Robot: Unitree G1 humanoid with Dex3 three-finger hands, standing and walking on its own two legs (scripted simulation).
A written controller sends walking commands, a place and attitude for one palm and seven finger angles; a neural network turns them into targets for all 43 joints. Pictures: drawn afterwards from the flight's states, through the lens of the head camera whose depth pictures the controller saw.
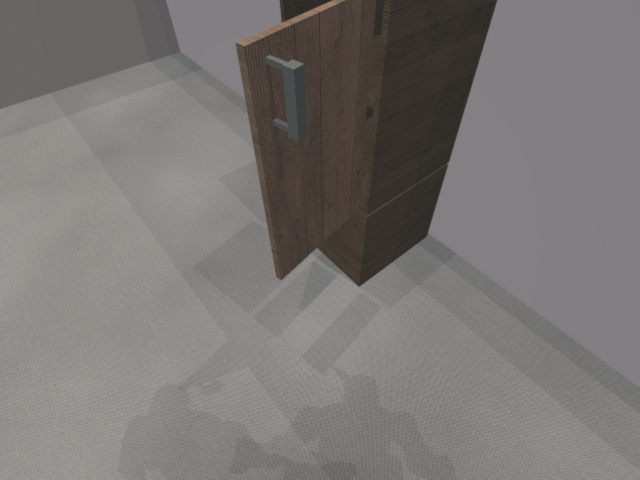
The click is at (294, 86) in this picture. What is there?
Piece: cupboard door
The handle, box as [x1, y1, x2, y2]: [265, 55, 307, 141]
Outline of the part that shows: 268,55 265,57 266,63 283,70 287,113 286,123 276,118 273,120 273,124 287,131 289,137 299,141 307,136 304,64 295,60 286,62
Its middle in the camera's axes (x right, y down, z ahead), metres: -0.06 -0.23 +0.63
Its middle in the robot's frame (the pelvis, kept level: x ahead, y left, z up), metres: +0.65 +0.09 +0.14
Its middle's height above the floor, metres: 0.93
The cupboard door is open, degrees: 100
